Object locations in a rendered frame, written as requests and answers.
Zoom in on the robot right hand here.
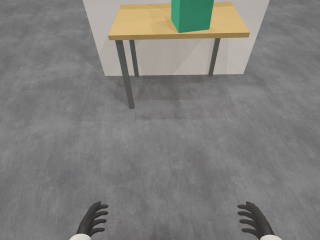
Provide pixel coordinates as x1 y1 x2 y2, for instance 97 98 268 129
237 201 275 240

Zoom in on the carton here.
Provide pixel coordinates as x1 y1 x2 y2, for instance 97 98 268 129
171 0 214 33

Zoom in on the table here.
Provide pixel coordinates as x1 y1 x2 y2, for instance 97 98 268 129
108 1 250 109

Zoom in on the robot left hand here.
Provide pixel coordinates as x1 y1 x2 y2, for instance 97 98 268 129
75 201 109 237

